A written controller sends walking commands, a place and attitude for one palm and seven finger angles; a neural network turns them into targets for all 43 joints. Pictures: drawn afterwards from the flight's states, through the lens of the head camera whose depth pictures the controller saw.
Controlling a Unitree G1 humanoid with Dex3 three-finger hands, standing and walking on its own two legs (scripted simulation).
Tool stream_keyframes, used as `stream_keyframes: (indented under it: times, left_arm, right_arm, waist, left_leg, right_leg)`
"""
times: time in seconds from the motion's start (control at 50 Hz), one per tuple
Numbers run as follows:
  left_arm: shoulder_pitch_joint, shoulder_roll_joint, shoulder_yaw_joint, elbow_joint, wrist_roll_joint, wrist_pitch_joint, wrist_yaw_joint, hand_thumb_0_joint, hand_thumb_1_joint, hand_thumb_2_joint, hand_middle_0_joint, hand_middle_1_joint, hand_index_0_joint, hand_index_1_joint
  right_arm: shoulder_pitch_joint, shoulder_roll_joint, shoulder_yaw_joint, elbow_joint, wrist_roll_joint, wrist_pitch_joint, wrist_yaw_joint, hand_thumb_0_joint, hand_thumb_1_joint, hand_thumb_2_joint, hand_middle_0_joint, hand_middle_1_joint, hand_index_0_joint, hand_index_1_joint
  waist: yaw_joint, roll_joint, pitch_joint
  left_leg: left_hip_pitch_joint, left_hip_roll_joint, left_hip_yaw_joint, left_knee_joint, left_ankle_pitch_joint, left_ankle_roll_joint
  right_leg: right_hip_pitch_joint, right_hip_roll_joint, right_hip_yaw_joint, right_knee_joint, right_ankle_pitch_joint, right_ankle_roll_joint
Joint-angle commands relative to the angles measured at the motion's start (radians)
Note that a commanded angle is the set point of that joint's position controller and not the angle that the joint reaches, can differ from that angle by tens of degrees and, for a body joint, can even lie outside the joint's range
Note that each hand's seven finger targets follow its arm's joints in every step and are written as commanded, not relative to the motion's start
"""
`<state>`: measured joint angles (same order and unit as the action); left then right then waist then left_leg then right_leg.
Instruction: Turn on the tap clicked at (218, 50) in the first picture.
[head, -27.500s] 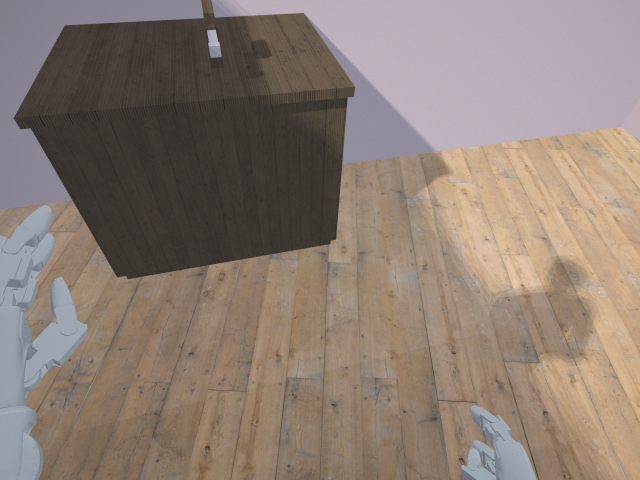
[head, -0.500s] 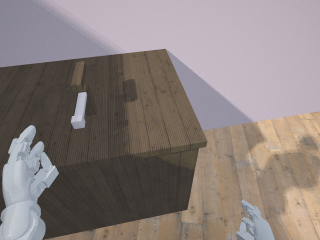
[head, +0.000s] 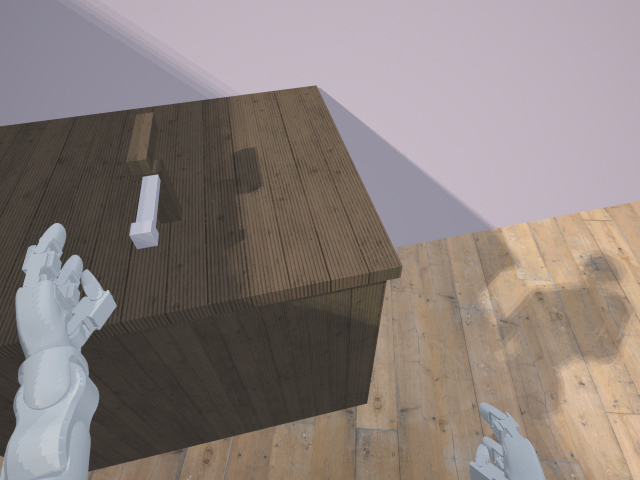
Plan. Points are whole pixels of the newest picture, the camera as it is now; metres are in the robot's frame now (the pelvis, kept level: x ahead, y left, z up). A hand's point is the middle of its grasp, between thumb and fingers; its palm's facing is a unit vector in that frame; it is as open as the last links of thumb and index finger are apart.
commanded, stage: reach beside the lever's end, fingers flat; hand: left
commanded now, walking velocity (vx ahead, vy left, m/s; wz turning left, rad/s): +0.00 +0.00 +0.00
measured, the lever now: (144, 234) +0.39 +0.29 +0.10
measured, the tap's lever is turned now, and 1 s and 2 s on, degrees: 0 0 0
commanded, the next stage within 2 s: push the lever round in 1.28 s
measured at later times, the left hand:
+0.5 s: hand (111, 259) +0.34 +0.31 +0.10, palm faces +0.56 -0.82 -0.10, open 7.8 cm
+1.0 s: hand (101, 272) +0.33 +0.33 +0.09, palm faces +0.56 -0.82 -0.09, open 7.8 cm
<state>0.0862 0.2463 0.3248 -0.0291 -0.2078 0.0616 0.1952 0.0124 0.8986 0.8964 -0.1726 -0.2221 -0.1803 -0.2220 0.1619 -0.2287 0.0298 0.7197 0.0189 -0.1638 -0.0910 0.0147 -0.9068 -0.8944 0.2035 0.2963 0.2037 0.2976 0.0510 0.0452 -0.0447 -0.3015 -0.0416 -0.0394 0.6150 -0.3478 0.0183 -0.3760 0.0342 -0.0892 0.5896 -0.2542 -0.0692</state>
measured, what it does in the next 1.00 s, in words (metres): stands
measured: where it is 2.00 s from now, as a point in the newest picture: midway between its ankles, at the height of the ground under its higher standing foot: outside the picture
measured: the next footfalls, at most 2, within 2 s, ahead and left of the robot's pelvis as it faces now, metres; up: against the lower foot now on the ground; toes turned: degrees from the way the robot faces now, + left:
none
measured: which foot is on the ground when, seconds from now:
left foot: down 0.00-1.00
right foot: down 0.00-1.00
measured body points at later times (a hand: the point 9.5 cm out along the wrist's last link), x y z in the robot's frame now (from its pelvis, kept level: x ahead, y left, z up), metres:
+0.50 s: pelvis +0.01 +0.00 +0.00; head +0.04 -0.02 +0.45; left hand +0.30 +0.35 +0.11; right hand +0.16 -0.26 -0.11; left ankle -0.02 +0.11 -0.73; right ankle +0.04 -0.07 -0.73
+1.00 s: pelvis +0.02 +0.02 +0.00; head +0.05 +0.01 +0.45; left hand +0.29 +0.37 +0.09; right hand +0.15 -0.24 -0.11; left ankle -0.02 +0.11 -0.73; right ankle +0.04 -0.07 -0.73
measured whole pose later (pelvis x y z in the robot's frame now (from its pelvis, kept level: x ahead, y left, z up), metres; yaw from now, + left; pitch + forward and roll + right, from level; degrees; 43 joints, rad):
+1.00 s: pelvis +0.02 +0.02 +0.00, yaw -1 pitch +7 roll -1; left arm -0.08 0.30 0.45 0.32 -0.19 -0.13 0.11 0.01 0.90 0.90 -0.15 -0.15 -0.16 -0.15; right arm 0.26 -0.25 -0.02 0.71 0.02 -0.13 -0.07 0.01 -0.91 -0.89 0.20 0.30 0.20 0.30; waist 0.02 0.04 -0.07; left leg -0.37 -0.04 -0.03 0.65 -0.39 0.04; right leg -0.44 0.04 -0.07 0.61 -0.28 -0.05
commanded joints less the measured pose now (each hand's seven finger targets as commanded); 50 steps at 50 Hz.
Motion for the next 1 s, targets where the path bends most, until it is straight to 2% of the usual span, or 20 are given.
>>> stream_keyframes:
  times: [0.0,0.06,0.08,0.1,0.16,0.18,0.2,0.3,0.36,0.4,0.46,0.5,0.58,0.62,0.68,0.74,0.8,0.82,0.88,0.98]
  left_arm:
    - [-0.324,0.232,0.092,-0.188,0.018,-0.090,-0.003,0.000,0.900,0.900,-0.166,-0.198,-0.166,-0.198]
    - [-0.320,0.239,0.099,-0.132,0.018,-0.125,-0.009,0.000,0.900,0.900,-0.163,-0.190,-0.163,-0.190]
    - [-0.318,0.280,0.140,-0.105,0.021,-0.132,-0.011,0.000,0.900,0.900,-0.162,-0.187,-0.162,-0.187]
    - [-0.324,0.251,0.117,-0.071,0.014,-0.134,-0.020,0.000,0.900,0.900,-0.162,-0.185,-0.162,-0.185]
    - [-0.352,0.293,0.157,0.024,0.003,-0.128,-0.043,0.000,0.900,0.900,-0.159,-0.177,-0.159,-0.177]
    - [-0.351,0.325,0.185,0.036,0.005,-0.125,-0.047,0.000,0.900,0.900,-0.158,-0.175,-0.158,-0.175]
    - [-0.378,0.302,0.158,0.041,0.004,-0.123,-0.055,0.000,0.900,0.900,-0.158,-0.173,-0.158,-0.173]
    - [-0.457,0.364,0.199,0.057,0.023,-0.152,-0.053,0.000,0.900,0.900,-0.153,-0.160,-0.153,-0.160]
    - [-0.481,0.360,0.193,0.092,0.024,-0.198,-0.063,0.000,0.900,0.900,-0.151,-0.152,-0.151,-0.152]
    - [-0.503,0.346,0.173,0.115,0.025,-0.222,-0.074,0.000,0.900,0.900,-0.150,-0.150,-0.150,-0.150]
    - [-0.522,0.347,0.167,0.206,0.018,-0.220,-0.097,0.000,0.900,0.900,-0.150,-0.150,-0.150,-0.150]
    - [-0.571,0.390,0.196,0.250,0.021,-0.214,-0.103,0.000,0.900,0.900,-0.150,-0.150,-0.150,-0.150]
    - [-0.581,0.430,0.235,0.244,0.033,-0.230,-0.096,0.000,0.900,0.900,-0.150,-0.150,-0.150,-0.150]
    - [-0.520,0.435,0.257,0.238,0.033,-0.252,-0.093,0.000,0.900,0.900,-0.150,-0.150,-0.150,-0.150]
    - [-0.452,0.429,0.260,0.189,0.037,-0.281,-0.096,0.000,0.900,0.900,-0.150,-0.150,-0.150,-0.150]
    - [-0.372,0.369,0.231,0.177,0.019,-0.274,-0.111,0.000,0.900,0.900,-0.150,-0.150,-0.150,-0.150]
    - [-0.338,0.349,0.233,0.201,0.004,-0.248,-0.117,0.000,0.900,0.900,-0.150,-0.150,-0.150,-0.150]
    - [-0.364,0.320,0.196,0.171,0.003,-0.247,-0.120,0.000,0.900,0.900,-0.150,-0.150,-0.150,-0.150]
    - [-0.396,0.331,0.200,0.098,0.010,-0.256,-0.105,0.000,0.900,0.900,-0.150,-0.150,-0.150,-0.150]
    - [-0.572,0.290,0.111,0.027,0.042,-0.305,-0.074,0.000,0.900,0.900,-0.150,-0.150,-0.150,-0.150]
  right_arm:
    - [-0.126,-0.120,-0.039,-0.152,0.006,-0.051,-0.016,0.000,-0.900,-0.900,0.200,0.300,0.200,0.300]
    - [-0.103,-0.129,-0.044,-0.147,0.000,-0.060,-0.012,0.000,-0.900,-0.900,0.200,0.300,0.200,0.300]
    - [-0.096,-0.132,-0.048,-0.141,0.003,-0.057,-0.013,0.000,-0.900,-0.900,0.200,0.300,0.200,0.300]
    - [-0.093,-0.130,-0.045,-0.142,0.005,-0.055,-0.012,0.000,-0.900,-0.900,0.200,0.300,0.200,0.300]
    - [-0.082,-0.142,-0.052,-0.141,0.012,-0.046,-0.015,0.000,-0.900,-0.900,0.200,0.300,0.200,0.300]
    - [-0.080,-0.143,-0.055,-0.142,0.015,-0.041,-0.016,0.000,-0.900,-0.900,0.200,0.300,0.200,0.300]
    - [-0.078,-0.141,-0.053,-0.146,0.017,-0.039,-0.016,0.000,-0.900,-0.900,0.200,0.300,0.200,0.300]
    - [-0.043,-0.144,-0.060,-0.142,0.012,-0.032,-0.013,0.000,-0.900,-0.900,0.200,0.300,0.200,0.300]
    - [-0.015,-0.151,-0.066,-0.134,0.006,-0.034,-0.009,0.000,-0.900,-0.900,0.200,0.300,0.200,0.300]
    - [-0.005,-0.153,-0.068,-0.129,0.008,-0.034,-0.008,0.000,-0.900,-0.900,0.200,0.300,0.200,0.300]
    - [0.010,-0.163,-0.067,-0.124,0.012,-0.030,-0.010,0.000,-0.900,-0.900,0.200,0.300,0.200,0.300]
    - [0.022,-0.170,-0.070,-0.119,0.014,-0.021,-0.013,0.000,-0.900,-0.900,0.200,0.300,0.200,0.300]
    - [0.047,-0.167,-0.077,-0.122,0.007,-0.010,-0.007,0.000,-0.900,-0.900,0.200,0.300,0.200,0.300]
    - [0.066,-0.165,-0.083,-0.129,0.001,-0.006,0.002,0.000,-0.900,-0.900,0.200,0.300,0.200,0.300]
    - [0.076,-0.162,-0.087,-0.138,-0.001,-0.003,0.014,0.000,-0.900,-0.900,0.200,0.300,0.200,0.300]
    - [0.081,-0.160,-0.091,-0.145,0.002,-0.001,0.020,0.000,-0.900,-0.900,0.200,0.300,0.200,0.300]
    - [0.076,-0.165,-0.092,-0.142,0.011,0.001,0.017,0.000,-0.900,-0.900,0.200,0.300,0.200,0.300]
    - [0.069,-0.163,-0.091,-0.146,0.013,0.000,0.017,0.000,-0.900,-0.900,0.200,0.300,0.200,0.300]
    - [0.053,-0.161,-0.090,-0.145,0.009,-0.008,0.011,0.000,-0.900,-0.900,0.200,0.300,0.200,0.300]
    - [0.036,-0.154,-0.080,-0.125,-0.003,-0.026,0.002,0.000,-0.900,-0.900,0.200,0.300,0.200,0.300]
  waist:
    - [-0.015,0.041,-0.168]
    - [-0.015,0.001,-0.201]
    - [-0.012,0.016,-0.206]
    - [-0.017,-0.014,-0.191]
    - [-0.017,-0.079,-0.177]
    - [-0.008,-0.050,-0.186]
    - [-0.016,-0.040,-0.191]
    - [-0.019,0.044,-0.243]
    - [-0.036,0.002,-0.258]
    - [-0.046,0.023,-0.252]
    - [-0.053,-0.012,-0.221]
    - [-0.057,-0.016,-0.226]
    - [-0.037,0.031,-0.305]
    - [-0.024,0.018,-0.344]
    - [-0.011,0.052,-0.373]
    - [-0.011,0.035,-0.330]
    - [-0.016,-0.009,-0.254]
    - [-0.025,0.001,-0.235]
    - [-0.027,0.048,-0.239]
    - [-0.070,0.088,-0.224]
  left_leg:
    - [-0.086,0.009,-0.003,-0.099,0.108,-0.007]
    - [-0.094,0.011,-0.003,-0.085,0.156,-0.004]
    - [-0.103,0.012,0.002,-0.080,0.154,-0.003]
    - [-0.119,0.012,0.001,-0.081,0.148,0.000]
    - [-0.164,0.012,0.008,-0.072,0.136,0.008]
    - [-0.166,0.011,0.010,-0.071,0.136,0.008]
    - [-0.162,0.009,0.014,-0.071,0.136,0.009]
    - [-0.139,0.011,0.012,-0.060,0.189,0.007]
    - [-0.136,0.014,0.011,-0.045,0.225,0.009]
    - [-0.128,0.014,0.010,-0.043,0.222,0.008]
    - [-0.161,0.013,0.008,-0.043,0.191,0.010]
    - [-0.176,0.011,0.008,-0.041,0.183,0.012]
    - [-0.138,0.013,0.007,-0.033,0.267,0.005]
    - [-0.123,0.016,0.007,-0.026,0.334,0.001]
    - [-0.093,0.023,0.004,-0.021,0.435,-0.012]
    - [-0.079,0.032,0.003,-0.026,0.488,-0.022]
    - [-0.105,0.033,-0.002,-0.043,0.436,-0.022]
    - [-0.095,0.033,-0.002,-0.049,0.422,-0.024]
    - [-0.065,0.033,-0.009,-0.052,0.405,-0.031]
    - [-0.028,0.036,-0.038,-0.049,0.317,-0.048]
  right_leg:
    - [0.181,-0.052,0.105,-0.112,0.004,0.043]
    - [0.202,-0.047,0.105,-0.088,0.085,0.045]
    - [0.207,-0.047,0.110,-0.086,0.089,0.046]
    - [0.207,-0.050,0.111,-0.087,0.091,0.049]
    - [0.220,-0.056,0.131,-0.094,0.092,0.056]
    - [0.228,-0.058,0.135,-0.093,0.089,0.054]
    - [0.225,-0.061,0.138,-0.095,0.092,0.057]
    - [0.225,-0.053,0.125,-0.066,0.163,0.050]
    - [0.219,-0.043,0.116,-0.044,0.225,0.052]
    - [0.192,-0.040,0.107,-0.039,0.217,0.049]
    - [0.172,-0.040,0.108,-0.046,0.189,0.051]
    - [0.173,-0.043,0.113,-0.047,0.182,0.052]
    - [0.201,-0.035,0.100,-0.022,0.260,0.047]
    - [0.228,-0.029,0.095,-0.004,0.327,0.046]
    - [0.245,-0.025,0.086,0.012,0.387,0.041]
    - [0.214,-0.019,0.074,0.004,0.394,0.042]
    - [0.186,-0.018,0.066,-0.014,0.346,0.042]
    - [0.170,-0.018,0.063,-0.020,0.327,0.041]
    - [0.147,-0.018,0.062,-0.023,0.280,0.038]
    - [0.061,-0.014,0.056,-0.019,0.164,0.033]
